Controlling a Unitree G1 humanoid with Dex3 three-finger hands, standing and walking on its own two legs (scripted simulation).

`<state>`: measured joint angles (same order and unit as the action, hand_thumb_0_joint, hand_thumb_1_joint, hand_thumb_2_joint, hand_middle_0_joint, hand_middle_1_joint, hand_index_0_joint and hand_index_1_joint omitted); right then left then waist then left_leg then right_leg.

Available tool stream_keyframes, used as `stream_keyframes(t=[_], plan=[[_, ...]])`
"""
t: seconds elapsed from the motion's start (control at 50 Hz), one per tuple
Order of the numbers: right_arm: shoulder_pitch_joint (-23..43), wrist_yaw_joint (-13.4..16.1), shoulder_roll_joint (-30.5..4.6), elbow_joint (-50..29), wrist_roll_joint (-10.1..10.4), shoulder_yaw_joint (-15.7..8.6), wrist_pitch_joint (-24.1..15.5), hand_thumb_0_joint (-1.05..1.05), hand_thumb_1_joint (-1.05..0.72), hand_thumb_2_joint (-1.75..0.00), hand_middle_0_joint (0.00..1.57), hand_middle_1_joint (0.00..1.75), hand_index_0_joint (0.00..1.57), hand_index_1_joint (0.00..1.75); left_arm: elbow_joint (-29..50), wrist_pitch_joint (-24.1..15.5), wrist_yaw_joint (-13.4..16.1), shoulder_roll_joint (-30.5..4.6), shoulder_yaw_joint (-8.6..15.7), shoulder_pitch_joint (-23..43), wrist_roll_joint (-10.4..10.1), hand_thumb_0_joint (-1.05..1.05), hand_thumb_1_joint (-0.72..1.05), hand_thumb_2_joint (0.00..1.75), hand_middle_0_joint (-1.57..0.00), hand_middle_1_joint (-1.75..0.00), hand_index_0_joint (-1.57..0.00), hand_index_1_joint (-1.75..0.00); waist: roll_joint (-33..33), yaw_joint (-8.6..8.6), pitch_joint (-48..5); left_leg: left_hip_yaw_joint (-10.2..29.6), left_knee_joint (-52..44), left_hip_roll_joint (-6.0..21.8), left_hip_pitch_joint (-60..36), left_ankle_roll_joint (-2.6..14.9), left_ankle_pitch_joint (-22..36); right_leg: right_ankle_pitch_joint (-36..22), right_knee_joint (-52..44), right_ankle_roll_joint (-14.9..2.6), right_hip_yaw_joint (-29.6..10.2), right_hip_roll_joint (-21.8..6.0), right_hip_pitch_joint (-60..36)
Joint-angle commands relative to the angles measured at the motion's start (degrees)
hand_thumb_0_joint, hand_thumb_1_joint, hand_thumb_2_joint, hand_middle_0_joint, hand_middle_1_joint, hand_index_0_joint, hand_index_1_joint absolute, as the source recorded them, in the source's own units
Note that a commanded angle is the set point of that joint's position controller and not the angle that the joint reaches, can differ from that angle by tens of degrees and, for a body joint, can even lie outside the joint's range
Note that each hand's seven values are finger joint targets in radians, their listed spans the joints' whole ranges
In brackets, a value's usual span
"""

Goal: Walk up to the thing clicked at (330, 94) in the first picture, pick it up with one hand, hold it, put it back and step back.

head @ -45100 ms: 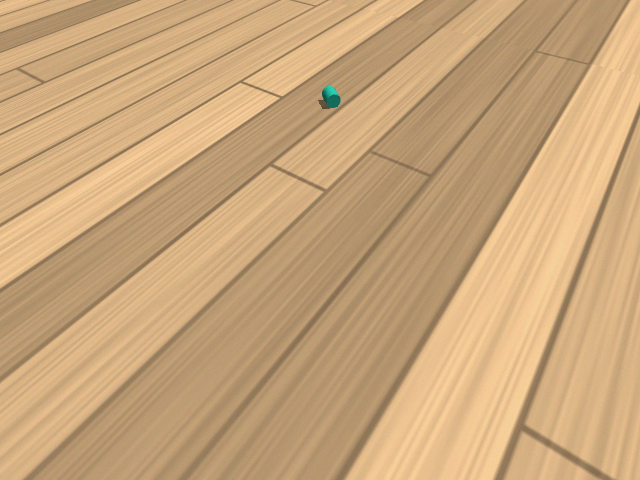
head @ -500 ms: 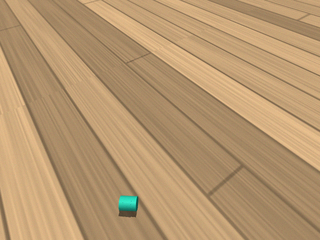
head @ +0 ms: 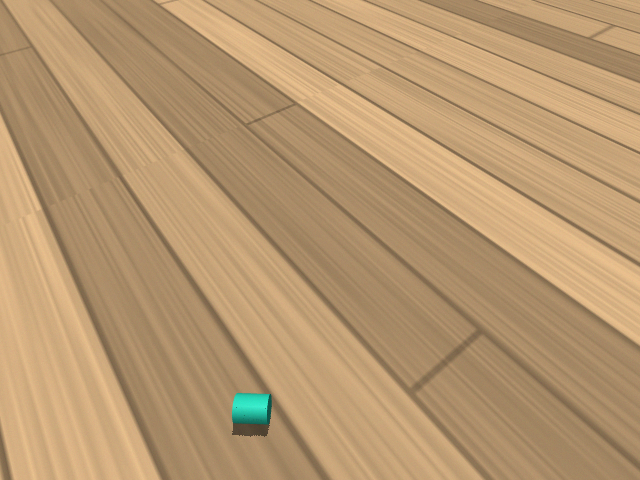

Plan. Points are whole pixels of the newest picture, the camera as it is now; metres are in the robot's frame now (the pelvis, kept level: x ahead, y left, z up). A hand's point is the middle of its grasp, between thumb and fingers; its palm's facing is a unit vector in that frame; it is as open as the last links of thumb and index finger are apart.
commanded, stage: stand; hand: left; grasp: from above
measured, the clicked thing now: (252, 408) +0.44 +0.24 -0.74
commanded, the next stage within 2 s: step back in 0.64 s
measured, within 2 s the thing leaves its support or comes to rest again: neither
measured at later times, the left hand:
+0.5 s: hand out of the picture +0.08 +0.25 -0.16, palm faces +0.00 -0.94 -0.34, open 7.4 cm
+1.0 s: hand out of the picture +0.09 +0.31 -0.18, palm faces -0.03 -0.93 -0.37, open 7.4 cm
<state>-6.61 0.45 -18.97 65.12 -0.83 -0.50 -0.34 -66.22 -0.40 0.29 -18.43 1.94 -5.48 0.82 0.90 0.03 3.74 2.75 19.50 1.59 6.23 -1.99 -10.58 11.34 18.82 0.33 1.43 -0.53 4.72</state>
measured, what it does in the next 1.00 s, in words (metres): lifts its left foot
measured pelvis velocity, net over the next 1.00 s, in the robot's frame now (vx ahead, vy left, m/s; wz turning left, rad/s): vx -0.06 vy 0.05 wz -0.01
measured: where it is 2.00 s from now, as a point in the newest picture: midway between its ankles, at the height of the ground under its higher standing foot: outside the picture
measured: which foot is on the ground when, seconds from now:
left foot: down 0.00-1.00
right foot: down 0.00-0.92, up 0.94-1.00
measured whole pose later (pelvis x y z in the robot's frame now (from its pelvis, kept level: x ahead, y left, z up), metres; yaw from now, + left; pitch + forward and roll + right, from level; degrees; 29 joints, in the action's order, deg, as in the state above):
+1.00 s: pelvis -0.06 +0.05 -0.02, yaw +0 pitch -1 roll -1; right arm -8.0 -0.7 -21.1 56.4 -1.3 -3.3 1.8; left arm -53.3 3.4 1.8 -24.0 4.1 -0.4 0.2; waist -3.0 1.5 11.4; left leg 1.1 36.5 -2.1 16.1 2.6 -19.0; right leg 30.0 51.2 -1.5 -7.9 3.0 24.3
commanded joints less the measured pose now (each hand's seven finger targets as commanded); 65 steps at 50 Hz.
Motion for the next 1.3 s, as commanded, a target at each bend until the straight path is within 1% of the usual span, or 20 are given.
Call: stream_keyframes(t=[0.0,0.18,0.3,0.42,0.6,0.62,0.7,0.76,0.8,0.84,0.86,0.88,0.9,0.92,0.94,1.04,1.1,1.16,1.24,1.28], plan=[[2.1,0.9,-11.1,-3.5,-0.1,-2.1,-1.1,0.00,-0.90,-0.90,0.20,0.30,0.20,0.30,3.4,-1.2,1.0,-12.1,2.1,1.8,0.1,0.00,0.90,0.90,-0.20,-0.30,-0.20,-0.30,-0.6,-0.24,-4.9,3.2,-2.1,5.2,-0.5,2.78,10.2,-10.3,-2.7,-1.09,-5.1,-6.8,-0.9],[2.0,0.8,-11.5,-3.5,-0.1,-2.0,-1.1,0.00,-0.90,-0.90,0.20,0.30,0.20,0.30,3.9,-1.3,0.9,-12.1,2.0,1.7,0.0,0.00,0.90,0.90,-0.20,-0.30,-0.20,-0.30,-0.5,-0.04,-5.1,2.8,-2.0,5.4,-1.0,2.84,11.5,-12.4,-2.6,-1.04,-4.9,-6.7,-1.1],[2.1,0.7,-11.6,-3.4,-0.1,-2.0,-1.0,0.00,-0.90,-0.90,0.20,0.30,0.20,0.30,3.7,-1.0,0.7,-12.2,1.9,1.7,0.0,0.00,0.90,0.90,-0.20,-0.30,-0.20,-0.30,-0.4,-0.02,-3.2,3.1,-3.2,5.3,0.3,2.81,7.1,-7.2,-3.2,-1.23,-5.1,-6.5,-0.1],[2.3,0.7,-11.9,-3.7,0.0,-2.0,-1.3,0.00,-0.90,-0.90,0.20,0.30,0.20,0.30,4.2,-1.3,0.7,-12.1,1.7,1.3,-0.1,0.00,0.90,0.90,-0.20,-0.30,-0.20,-0.30,-0.3,-0.15,-5.0,2.9,-2.5,5.6,-0.7,3.02,10.6,-11.1,-2.7,-1.07,-5.2,-6.8,-1.0],[2.5,0.4,-12.2,-3.5,0.0,-2.0,-1.1,0.00,-0.90,-0.90,0.20,0.30,0.20,0.30,4.3,-1.3,0.6,-12.2,1.5,1.2,-0.1,0.00,0.90,0.90,-0.20,-0.30,-0.20,-0.30,-0.6,-0.23,-3.5,3.2,-3.0,5.4,-0.2,2.91,7.1,-7.0,-3.5,-1.13,-5.2,-6.6,0.2],[4.6,0.0,-14.9,-5.1,0.6,-3.1,0.0,0.00,-0.90,-0.90,0.20,0.30,0.20,0.30,5.7,-0.8,0.9,-16.9,3.8,1.5,-1.3,0.00,0.90,0.90,-0.20,-0.30,-0.20,-0.30,-1.7,0.02,2.5,3.3,3.5,3.9,4.7,4.25,15.3,-17.8,0.7,-1.75,-6.4,-6.3,5.1],[1.2,-0.2,-13.3,-7.1,1.4,-3.4,1.0,0.00,-0.90,-0.90,0.20,0.30,0.20,0.30,9.2,-0.3,1.2,-17.1,4.5,1.1,-1.4,0.00,0.90,0.90,-0.20,-0.30,-0.20,-0.30,-3.9,0.83,-5.1,0.5,12.7,1.0,4.1,4.21,14.0,-22.7,2.7,-6.47,-8.9,-9.8,3.3],[-1.4,-0.5,-13.0,-8.2,1.0,-4.4,2.2,0.00,-0.90,-0.90,0.20,0.30,0.20,0.30,12.9,0.4,1.2,-18.5,4.9,5.2,-0.5,0.00,0.90,0.90,-0.20,-0.30,-0.20,-0.30,-10.1,1.84,-7.1,-1.4,23.2,-3.3,4.6,3.81,-6.3,-20.2,1.1,-11.92,-14.2,-16.7,8.2],[-4.4,-1.0,-13.3,-9.1,0.6,-5.0,2.9,0.00,-0.90,-0.90,0.20,0.30,0.20,0.30,15.4,0.9,1.1,-18.7,4.9,7.6,0.4,0.00,0.90,0.90,-0.20,-0.30,-0.20,-0.30,-12.5,2.82,-6.9,-0.5,28.1,-3.5,3.1,4.77,-15.0,-16.5,2.5,-13.33,-14.4,-18.5,14.2],[-6.6,-1.3,-13.3,-9.6,0.7,-5.3,2.6,0.00,-0.90,-0.90,0.20,0.30,0.20,0.30,16.9,1.4,1.1,-17.7,4.6,9.1,0.4,0.00,0.90,0.90,-0.20,-0.30,-0.20,-0.30,-11.5,3.93,-7.1,0.4,20.9,-1.5,3.1,5.28,-6.5,-14.9,8.5,-9.95,-10.4,-15.0,13.5],[-5.6,-1.0,-14.7,-10.4,0.4,-5.6,2.1,0.00,-0.90,-0.90,0.20,0.30,0.20,0.30,17.2,1.7,1.2,-16.1,4.3,8.1,0.1,0.00,0.90,0.90,-0.20,-0.30,-0.20,-0.30,-4.8,3.59,-6.6,4.2,12.7,2.8,5.7,6.51,9.9,-11.7,16.2,-6.44,-6.2,-9.0,11.7],[-3.4,-0.8,-17.7,-11.4,-0.1,-6.3,1.7,0.00,-0.90,-0.90,0.20,0.30,0.20,0.30,17.5,2.2,1.4,-13.2,3.6,6.8,-0.8,0.00,0.90,0.90,-0.20,-0.30,-0.20,-0.30,5.7,2.46,-4.9,13.9,3.5,9.8,6.5,8.11,24.0,-2.1,26.2,-2.74,-2.6,0.7,14.5],[-3.8,-0.4,-19.9,-11.8,-0.6,-6.7,1.2,0.00,-0.90,-0.90,0.20,0.30,0.20,0.30,17.6,2.7,1.9,-12.1,3.7,5.6,-0.7,0.00,0.90,0.90,-0.20,-0.30,-0.20,-0.30,10.2,2.21,-4.6,22.3,1.1,14.6,0.7,10.38,32.3,21.6,32.9,-2.42,-6.5,6.9,21.8],[-4.1,0.0,-19.0,-12.0,-1.0,-6.8,0.9,0.00,-0.90,-0.90,0.20,0.30,0.20,0.30,16.9,3.3,2.2,-12.6,3.6,2.0,-0.5,0.00,0.90,0.90,-0.20,-0.30,-0.20,-0.30,4.9,0.88,-5.9,19.1,4.0,15.3,-1.0,11.58,37.4,24.8,39.5,-2.41,-10.4,6.0,22.2],[-3.5,0.2,-19.9,-13.3,-1.1,-6.8,0.8,0.00,-0.90,-0.90,0.20,0.30,0.20,0.30,17.3,3.3,2.4,-11.7,3.3,0.6,-0.6,0.00,0.90,0.90,-0.20,-0.30,-0.20,-0.30,8.0,1.16,-6.6,19.3,5.0,15.9,-1.7,11.49,42.6,25.5,42.2,-2.44,-11.6,6.7,24.0],[1.9,1.5,-16.1,-17.3,-1.1,-6.0,0.6,0.00,-0.90,-0.90,0.20,0.30,0.20,0.30,16.9,3.4,2.3,-13.9,4.0,-2.5,-0.6,0.00,0.90,0.90,-0.20,-0.30,-0.20,-0.30,7.9,-1.00,-7.2,10.8,8.0,11.8,-1.7,14.03,34.3,17.4,50.6,-1.26,-12.3,6.5,24.1],[-3.3,1.9,-15.0,-17.3,-0.6,-6.4,0.5,0.00,-0.90,-0.90,0.20,0.30,0.20,0.30,19.0,2.8,1.9,-13.8,4.3,-1.1,0.0,0.00,0.90,0.90,-0.20,-0.30,-0.20,-0.30,5.7,1.50,-8.3,11.4,9.2,11.7,-8.1,14.43,32.7,17.1,44.6,0.23,-11.3,5.7,25.5],[-4.6,1.9,-15.9,-18.0,-0.5,-6.6,0.7,0.00,-0.90,-0.90,0.20,0.30,0.20,0.30,20.3,2.3,1.7,-13.9,4.6,-0.5,-0.1,0.00,0.90,0.90,-0.20,-0.30,-0.20,-0.30,5.3,2.84,-7.3,11.7,9.6,13.3,-7.7,16.82,31.1,18.5,38.2,1.13,-9.7,4.5,23.7],[-2.4,1.5,-16.6,-19.3,-0.5,-6.5,1.2,0.00,-0.90,-0.90,0.20,0.30,0.20,0.30,19.8,1.7,1.3,-13.3,5.1,-3.4,0.1,0.00,0.90,0.90,-0.20,-0.30,-0.20,-0.30,7.5,1.90,-8.1,9.7,11.0,12.1,-3.0,14.69,23.4,15.6,23.6,-0.05,-5.3,2.2,15.9],[-1.1,1.1,-17.3,-19.7,-0.2,-6.4,1.6,0.00,-0.90,-0.90,0.20,0.30,0.20,0.30,18.5,1.4,0.9,-13.1,5.3,-6.3,0.5,0.00,0.90,0.90,-0.20,-0.30,-0.20,-0.30,7.0,0.47,-7.9,8.8,12.0,10.8,2.2,12.93,16.3,8.7,13.8,-1.15,-3.4,2.4,9.1]])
